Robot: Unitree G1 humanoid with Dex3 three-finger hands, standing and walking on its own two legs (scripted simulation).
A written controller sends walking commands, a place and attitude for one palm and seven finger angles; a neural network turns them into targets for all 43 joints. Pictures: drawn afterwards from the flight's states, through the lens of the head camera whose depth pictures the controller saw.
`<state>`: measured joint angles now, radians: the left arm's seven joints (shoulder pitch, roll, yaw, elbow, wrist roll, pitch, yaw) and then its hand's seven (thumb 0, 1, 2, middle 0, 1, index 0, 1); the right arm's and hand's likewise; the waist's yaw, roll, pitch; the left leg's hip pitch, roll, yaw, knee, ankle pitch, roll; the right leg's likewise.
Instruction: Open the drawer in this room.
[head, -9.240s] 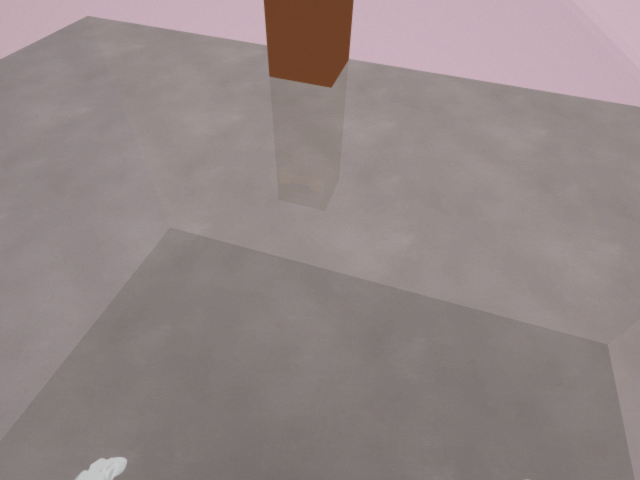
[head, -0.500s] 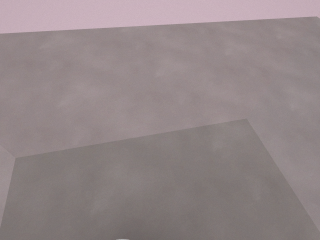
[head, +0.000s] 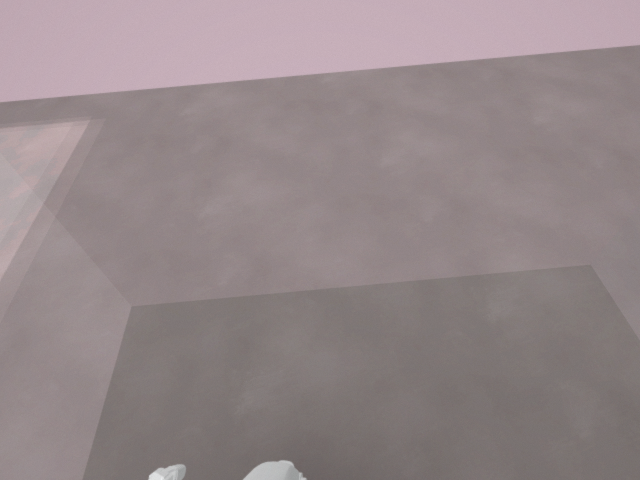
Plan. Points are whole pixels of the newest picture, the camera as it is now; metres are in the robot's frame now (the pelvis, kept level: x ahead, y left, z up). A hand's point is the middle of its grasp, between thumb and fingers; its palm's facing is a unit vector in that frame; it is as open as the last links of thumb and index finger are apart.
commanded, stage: turn or walk to find it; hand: left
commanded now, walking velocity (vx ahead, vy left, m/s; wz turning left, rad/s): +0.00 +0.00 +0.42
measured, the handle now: out of the picture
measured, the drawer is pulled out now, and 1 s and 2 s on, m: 0.00 0.00 0.00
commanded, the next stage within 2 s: none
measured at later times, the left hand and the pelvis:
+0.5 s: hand out of the picture -0.04 +0.27 -0.18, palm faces +0.27 -0.93 -0.25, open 7.4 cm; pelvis -0.03 +0.05 +0.00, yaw +13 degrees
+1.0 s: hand out of the picture -0.05 +0.20 -0.14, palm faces +0.43 -0.86 -0.28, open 7.4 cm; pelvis -0.05 -0.01 +0.01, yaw +26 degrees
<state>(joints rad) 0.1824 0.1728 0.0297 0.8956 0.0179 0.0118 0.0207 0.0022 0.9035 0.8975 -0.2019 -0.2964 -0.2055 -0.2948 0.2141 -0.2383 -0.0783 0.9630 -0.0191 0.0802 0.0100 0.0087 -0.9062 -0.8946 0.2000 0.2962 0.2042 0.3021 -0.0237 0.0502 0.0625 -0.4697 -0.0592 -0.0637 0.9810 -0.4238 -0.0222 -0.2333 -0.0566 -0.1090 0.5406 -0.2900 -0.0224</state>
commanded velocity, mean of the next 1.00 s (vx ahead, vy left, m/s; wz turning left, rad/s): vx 0.00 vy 0.00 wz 0.42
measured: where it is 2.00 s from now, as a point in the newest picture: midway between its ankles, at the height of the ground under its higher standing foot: outside the picture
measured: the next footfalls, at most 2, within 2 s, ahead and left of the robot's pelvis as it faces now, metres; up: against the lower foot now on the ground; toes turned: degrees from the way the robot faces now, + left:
left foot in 0.34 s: -0.01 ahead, +0.16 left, +0.00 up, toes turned +14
right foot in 0.80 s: +0.04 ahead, -0.08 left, +0.00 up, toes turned +16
